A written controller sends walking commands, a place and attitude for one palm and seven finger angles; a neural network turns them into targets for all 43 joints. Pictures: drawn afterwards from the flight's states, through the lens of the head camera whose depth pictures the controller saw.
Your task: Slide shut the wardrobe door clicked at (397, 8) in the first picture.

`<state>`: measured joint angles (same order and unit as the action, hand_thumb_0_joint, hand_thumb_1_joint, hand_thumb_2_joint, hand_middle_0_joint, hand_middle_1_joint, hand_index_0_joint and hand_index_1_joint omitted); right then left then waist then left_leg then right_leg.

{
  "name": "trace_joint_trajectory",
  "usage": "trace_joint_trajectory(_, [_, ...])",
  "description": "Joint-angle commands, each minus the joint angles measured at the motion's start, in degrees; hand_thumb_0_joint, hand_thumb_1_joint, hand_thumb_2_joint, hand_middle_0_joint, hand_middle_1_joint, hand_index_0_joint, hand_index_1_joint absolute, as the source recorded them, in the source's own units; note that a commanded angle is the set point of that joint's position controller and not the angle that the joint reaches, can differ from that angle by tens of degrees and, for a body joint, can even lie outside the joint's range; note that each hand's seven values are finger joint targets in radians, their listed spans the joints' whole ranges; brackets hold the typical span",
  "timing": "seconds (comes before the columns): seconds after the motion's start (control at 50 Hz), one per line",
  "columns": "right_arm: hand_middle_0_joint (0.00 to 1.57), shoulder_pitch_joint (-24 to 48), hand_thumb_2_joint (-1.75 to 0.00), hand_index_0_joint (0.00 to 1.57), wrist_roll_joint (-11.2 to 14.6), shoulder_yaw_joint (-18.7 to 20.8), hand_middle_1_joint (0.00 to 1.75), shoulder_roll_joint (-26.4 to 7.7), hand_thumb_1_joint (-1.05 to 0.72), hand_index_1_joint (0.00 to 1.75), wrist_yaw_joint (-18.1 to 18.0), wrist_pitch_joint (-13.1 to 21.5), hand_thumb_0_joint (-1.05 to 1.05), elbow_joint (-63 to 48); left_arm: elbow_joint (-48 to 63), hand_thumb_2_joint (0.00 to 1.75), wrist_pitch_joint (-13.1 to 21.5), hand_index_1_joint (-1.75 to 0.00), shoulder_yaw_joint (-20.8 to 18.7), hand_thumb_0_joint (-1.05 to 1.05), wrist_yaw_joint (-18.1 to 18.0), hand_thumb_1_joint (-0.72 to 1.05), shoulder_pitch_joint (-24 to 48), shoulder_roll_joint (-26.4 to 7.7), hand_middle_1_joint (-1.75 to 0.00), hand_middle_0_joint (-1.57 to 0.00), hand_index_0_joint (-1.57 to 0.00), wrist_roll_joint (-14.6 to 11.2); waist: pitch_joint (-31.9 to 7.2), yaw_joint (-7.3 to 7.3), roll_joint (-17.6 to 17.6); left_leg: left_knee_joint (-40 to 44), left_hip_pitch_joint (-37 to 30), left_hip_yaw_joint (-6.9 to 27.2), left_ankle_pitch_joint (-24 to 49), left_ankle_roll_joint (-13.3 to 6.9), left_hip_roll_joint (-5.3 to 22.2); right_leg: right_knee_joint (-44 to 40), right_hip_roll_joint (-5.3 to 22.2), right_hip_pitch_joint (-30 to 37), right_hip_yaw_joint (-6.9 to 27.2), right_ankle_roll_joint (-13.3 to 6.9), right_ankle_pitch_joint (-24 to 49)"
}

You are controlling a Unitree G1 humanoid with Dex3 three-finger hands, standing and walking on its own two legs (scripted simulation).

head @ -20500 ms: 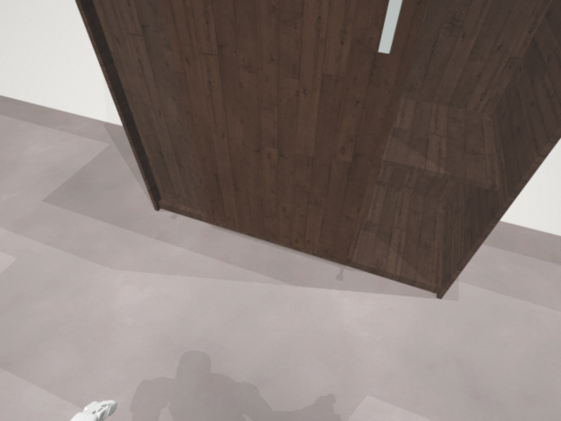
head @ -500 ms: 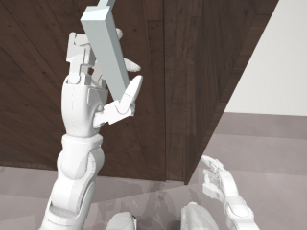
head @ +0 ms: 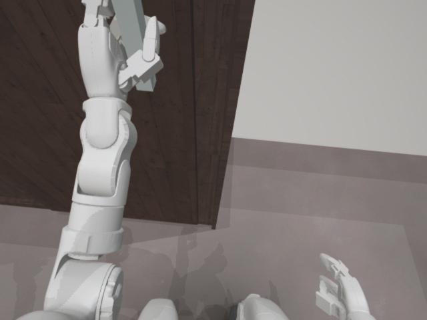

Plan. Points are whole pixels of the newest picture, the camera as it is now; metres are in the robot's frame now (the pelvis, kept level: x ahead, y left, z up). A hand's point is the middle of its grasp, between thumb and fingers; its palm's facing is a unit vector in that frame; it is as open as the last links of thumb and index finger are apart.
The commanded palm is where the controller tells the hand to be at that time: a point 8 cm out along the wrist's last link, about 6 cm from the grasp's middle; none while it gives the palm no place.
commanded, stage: step sideways, sliding the door along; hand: left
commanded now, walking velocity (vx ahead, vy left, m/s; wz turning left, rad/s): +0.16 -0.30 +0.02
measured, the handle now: (138, 18) +0.44 +0.17 +0.26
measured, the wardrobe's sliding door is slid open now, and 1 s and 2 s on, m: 0.06 0.00 0.00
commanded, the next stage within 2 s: stop walking and hold the door there in 0.90 s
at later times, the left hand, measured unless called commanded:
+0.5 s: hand (206, 59) +0.40 +0.08 +0.24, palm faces +0.30 -0.95 -0.05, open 6.9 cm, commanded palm +0.37 +0.06 +0.25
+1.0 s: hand (205, 60) +0.40 +0.08 +0.24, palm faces +0.31 -0.95 -0.08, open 7.1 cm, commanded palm +0.37 +0.12 +0.23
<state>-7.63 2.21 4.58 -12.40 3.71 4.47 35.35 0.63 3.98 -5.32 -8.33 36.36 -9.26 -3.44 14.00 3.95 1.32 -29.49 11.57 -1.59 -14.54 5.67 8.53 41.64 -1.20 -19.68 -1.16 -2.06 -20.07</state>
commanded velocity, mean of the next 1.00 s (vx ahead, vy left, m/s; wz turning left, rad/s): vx -0.18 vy -0.28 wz -0.06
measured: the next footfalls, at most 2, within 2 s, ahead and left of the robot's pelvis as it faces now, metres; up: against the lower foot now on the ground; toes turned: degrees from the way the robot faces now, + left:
right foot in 0.10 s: +0.04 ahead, -0.18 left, +0.00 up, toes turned -4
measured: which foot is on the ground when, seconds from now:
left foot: down 0.00-1.00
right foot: up 0.00-0.08, down 0.10-1.00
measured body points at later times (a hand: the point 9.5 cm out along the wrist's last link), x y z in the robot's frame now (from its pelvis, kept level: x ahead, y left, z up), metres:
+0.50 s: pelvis +0.00 -0.11 -0.01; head +0.07 -0.12 +0.44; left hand +0.38 +0.12 +0.25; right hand +0.22 -0.33 -0.12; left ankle +0.00 +0.15 -0.72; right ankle +0.00 -0.18 -0.73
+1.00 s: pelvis +0.02 -0.12 +0.00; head +0.11 -0.13 +0.44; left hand +0.38 +0.12 +0.24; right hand +0.25 -0.31 -0.11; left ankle +0.00 +0.14 -0.72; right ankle +0.00 -0.18 -0.73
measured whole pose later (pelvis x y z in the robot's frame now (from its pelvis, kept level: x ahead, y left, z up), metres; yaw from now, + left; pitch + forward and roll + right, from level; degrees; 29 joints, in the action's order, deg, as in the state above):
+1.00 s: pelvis +0.02 -0.12 +0.00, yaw +3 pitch -2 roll -1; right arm -5.4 3.3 2.4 -12.2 3.9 5.6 32.8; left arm 0.3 4.4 -9.6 -6.4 34.1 -12.2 -4.8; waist 14.4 6.7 -4.1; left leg -24.4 9.7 -6.9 -5.7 5.8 19.3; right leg 27.1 -4.1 -8.4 -7.0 -4.9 -17.2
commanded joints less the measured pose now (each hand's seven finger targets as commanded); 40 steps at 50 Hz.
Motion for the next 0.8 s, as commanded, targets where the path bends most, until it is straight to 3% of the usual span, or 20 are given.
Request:
trace_joint_trajectory(0.0, [0.20, 6.7, -0.90, 0.20, 0.7, 1.0, 0.30, -6.9, -0.90, 0.30, 0.4, 2.2, 0.00, -8.6, 16.0, 0.90, 7.3, -1.40, 17.7, 0.00, 6.9, 0.90, 33.2, 5.0, -1.40, -0.45, -0.45, 0.1, -30.1, -6.41, -15.8, 1.0, -17.0, 4.0, 36.1, -11.6, 12.8, -3.6, 0.5, 3.9, -0.9, 1.6, 0.2])
trace_joint_trajectory(0.04, [0.20, 6.8, -0.90, 0.20, 0.9, 0.6, 0.30, -6.8, -0.90, 0.30, 0.2, 1.8, 0.00, -8.2, 13.9, 0.90, 7.3, -1.40, 16.2, 0.00, 6.7, 0.90, 35.0, 3.5, -1.40, -0.45, -0.45, -0.3, -29.8, -6.07, -18.0, -1.4, -15.8, 2.9, 33.7, -10.4, 11.6, -10.3, 0.3, 7.4, -2.3, 1.9, 3.5])
trace_joint_trajectory(0.08, [0.20, 6.6, -0.90, 0.20, 1.7, 0.4, 0.30, -6.7, -0.90, 0.30, -0.2, 1.9, 0.00, -8.1, 11.9, 0.90, 7.1, -1.40, 14.7, 0.00, 6.5, 0.90, 36.2, 1.5, -1.40, -0.45, -0.45, -0.2, -30.8, -6.01, -16.6, -5.0, -16.0, 0.5, 30.8, -8.3, 8.1, -17.5, 0.6, 10.9, -3.5, 2.3, 13.4])
trace_joint_trajectory(0.1, [0.20, 6.1, -0.90, 0.20, 2.0, 0.1, 0.30, -6.0, -0.90, 0.30, -0.4, 2.0, 0.00, -8.0, 11.5, 0.90, 7.2, -1.40, 13.5, 0.00, 6.2, 0.90, 36.4, 0.1, -1.40, -0.45, -0.45, -0.2, -31.9, -5.82, -13.6, -7.8, -15.6, -0.5, 31.0, -8.8, 5.3, -19.8, 1.7, 13.2, -2.9, 2.1, 22.9])
trace_joint_trajectory(0.12, [0.20, 5.5, -0.90, 0.20, 2.6, 0.6, 0.30, -5.9, -0.90, 0.30, -0.6, 1.9, 0.00, -7.3, 9.0, 0.90, 6.8, -1.40, 11.6, 0.00, 5.8, 0.90, 36.4, -2.1, -1.40, -0.45, -0.45, 0.0, -34.6, -6.39, -6.9, -9.4, -13.3, -1.4, 28.1, -9.3, 2.9, -17.4, 3.9, 16.8, -0.8, 1.0, 32.7])
trace_joint_trajectory(0.14, [0.20, 6.2, -0.90, 0.20, 2.5, 1.0, 0.30, -5.6, -0.90, 0.30, -1.1, 1.6, 0.00, -6.7, 7.6, 0.90, 6.3, -1.40, 9.9, 0.00, 5.7, 0.90, 36.1, -3.9, -1.40, -0.45, -0.45, -0.1, -34.8, -6.26, 1.9, -11.9, -10.9, -1.6, 23.4, -6.6, 1.3, -15.7, 6.4, 17.3, 2.6, -0.5, 39.9])
trace_joint_trajectory(0.16, [0.20, 7.0, -0.90, 0.20, 2.4, 0.8, 0.30, -5.2, -0.90, 0.30, -1.8, 1.3, 0.00, -6.5, 6.8, 0.90, 5.9, -1.40, 10.1, 0.00, 5.7, 0.90, 36.2, -3.5, -1.40, -0.45, -0.45, -0.2, -34.9, -6.27, 6.9, -13.2, -6.7, -0.5, 13.4, -5.4, -0.1, -14.3, 8.8, 19.2, 5.1, -1.7, 44.6])
trace_joint_trajectory(0.2, [0.20, 7.8, -0.90, 0.20, 2.0, -0.4, 0.30, -3.7, -0.90, 0.30, -2.8, 1.0, 0.00, -6.0, 8.6, 0.90, 6.2, -1.40, 12.2, 0.00, 5.6, 0.90, 37.7, -1.3, -1.40, -0.45, -0.45, -1.1, -34.9, -6.61, 1.2, -7.0, -9.3, -0.6, 7.4, -6.7, 0.7, -12.9, 8.8, 14.8, 4.1, -0.5, 36.7])
trace_joint_trajectory(0.28, [0.20, 8.4, -0.90, 0.20, 0.9, 0.1, 0.30, -6.5, -0.90, 0.30, -3.1, 0.8, 0.00, -7.0, 8.6, 0.90, 6.6, -1.40, 14.1, 0.00, 6.5, 0.90, 38.6, 1.4, -1.40, -0.45, -0.45, -2.4, -32.8, -6.04, -12.2, 2.0, -17.0, 5.8, 23.6, -10.0, 12.2, -9.6, 2.1, 6.0, -1.6, 2.7, 11.6])
trace_joint_trajectory(0.3, [0.20, 8.0, -0.90, 0.20, 0.9, -0.1, 0.30, -6.0, -0.90, 0.30, -3.1, 0.9, 0.00, -7.2, 8.8, 0.90, 6.8, -1.40, 13.5, 0.00, 6.7, 0.90, 38.1, 0.9, -1.40, -0.45, -0.45, -2.4, -32.0, -5.44, -10.8, 0.7, -17.2, 3.7, 28.7, -10.1, 12.3, -11.3, 2.0, 7.1, -1.5, 2.8, 10.5])
trace_joint_trajectory(0.34, [0.20, 5.9, -0.90, 0.20, 1.7, 0.2, 0.30, -5.6, -0.90, 0.30, -2.8, 1.4, 0.00, -7.0, 9.7, 0.90, 7.0, -1.40, 12.8, 0.00, 6.8, 0.90, 38.1, -0.4, -1.40, -0.45, -0.45, -1.4, -32.9, -5.76, -5.0, -6.1, -18.6, -1.9, 33.7, -7.0, 6.6, -17.7, 3.5, 10.4, -0.5, 2.1, 25.0])
trace_joint_trajectory(0.36, [0.20, 5.9, -0.90, 0.20, 2.0, 0.3, 0.30, -5.2, -0.90, 0.30, -2.7, 1.4, 0.00, -6.9, 10.0, 0.90, 7.0, -1.40, 12.5, 0.00, 6.9, 0.90, 37.7, -1.1, -1.40, -0.45, -0.45, -1.1, -33.5, -6.29, -0.5, -8.0, -16.3, -2.7, 30.2, -6.1, 4.3, -17.8, 5.3, 13.0, 1.0, 1.2, 34.8])
trace_joint_trajectory(0.4, [0.20, 7.0, -0.90, 0.20, 2.1, 0.4, 0.30, -4.7, -0.90, 0.30, -2.7, 1.2, 0.00, -6.8, 9.8, 0.90, 6.9, -1.40, 11.6, 0.00, 6.6, 0.90, 35.6, -2.4, -1.40, -0.45, -0.45, -0.8, -32.2, -6.64, 2.7, -8.2, -8.9, -2.5, 15.8, -5.7, 2.5, -13.8, 8.3, 15.4, 3.9, -0.6, 43.7])
trace_joint_trajectory(0.44, [0.20, 7.3, -0.90, 0.20, 1.8, 0.2, 0.30, -4.6, -0.90, 0.30, -2.9, 1.0, 0.00, -7.0, 11.9, 0.90, 7.3, -1.40, 12.6, 0.00, 6.5, 0.90, 34.4, -1.5, -1.40, -0.45, -0.45, -0.9, -33.3, -6.27, 0.5, -4.9, -10.5, -2.2, 16.3, -6.5, 3.6, -11.7, 8.5, 14.3, 3.2, -0.2, 41.9])
trace_joint_trajectory(0.5, [0.20, 6.7, -0.90, 0.20, 0.9, 0.6, 0.30, -6.6, -0.90, 0.30, -2.4, 1.5, 0.00, -7.9, 14.9, 0.90, 8.1, -1.40, 14.5, 0.00, 7.1, 0.90, 33.8, 0.8, -1.40, -0.45, -0.45, -1.5, -34.2, -6.18, -11.0, 0.2, -20.5, 3.0, 36.0, -9.4, 11.8, -9.2, 3.4, 6.3, -1.2, 2.5, 19.7])
trace_joint_trajectory(0.54, [0.20, 5.8, -0.90, 0.20, 0.8, 0.3, 0.30, -6.4, -0.90, 0.30, -1.7, 2.2, 0.00, -8.6, 15.9, 0.90, 8.7, -1.40, 14.2, 0.00, 7.7, 0.90, 33.5, 0.5, -1.40, -0.45, -0.45, -1.4, -32.1, -5.92, -13.1, -0.2, -21.8, 0.6, 42.2, -9.6, 13.3, -12.4, 2.4, 5.6, -1.3, 2.5, 9.9])
trace_joint_trajectory(0.62, [0.20, 4.5, -0.90, 0.20, 1.9, 0.6, 0.30, -6.4, -0.90, 0.30, -1.4, 3.1, 0.00, -8.9, 16.0, 0.90, 8.7, -1.40, 12.7, 0.00, 7.8, 0.90, 31.2, -1.4, -1.40, -0.45, -0.45, -0.3, -31.9, -6.33, -6.0, -4.9, -21.1, -4.3, 39.8, -6.1, 7.1, -18.8, 2.7, 10.9, -1.6, 2.4, 34.8])
trace_joint_trajectory(0.68, [0.20, 6.0, -0.90, 0.20, 1.9, 0.4, 0.30, -5.6, -0.90, 0.30, -1.6, 2.9, 0.00, -8.9, 16.5, 0.90, 9.1, -1.40, 11.8, 0.00, 7.6, 0.90, 29.9, -3.8, -1.40, -0.45, -0.45, 0.4, -32.1, -6.40, 0.4, -5.9, -8.9, -4.5, 17.5, -5.4, 4.9, -14.0, 8.0, 18.5, 3.2, 0.5, 53.4])
trace_joint_trajectory(0.72, [0.20, 5.6, -0.90, 0.20, 1.4, 0.3, 0.30, -5.3, -0.90, 0.30, -1.8, 2.7, 0.00, -8.8, 18.5, 0.90, 9.4, -1.40, 12.2, 0.00, 7.5, 0.90, 29.0, -3.4, -1.40, -0.45, -0.45, 0.1, -33.7, -6.04, -0.5, -2.2, -10.4, -4.5, 19.7, -6.1, 6.1, -11.3, 7.9, 18.0, 2.6, 0.8, 53.7])
trace_joint_trajectory(0.78, [0.20, 4.9, -0.90, 0.20, 0.6, 0.5, 0.30, -6.8, -0.90, 0.30, -1.6, 3.0, 0.00, -9.1, 21.5, 0.90, 9.7, -1.40, 12.9, 0.00, 8.0, 0.90, 28.4, -2.6, -1.40, -0.45, -0.45, -0.5, -34.9, -6.53, -7.1, -0.6, -23.3, -2.8, 43.5, -8.1, 11.0, -11.6, 4.5, 9.0, -1.2, 3.0, 37.8])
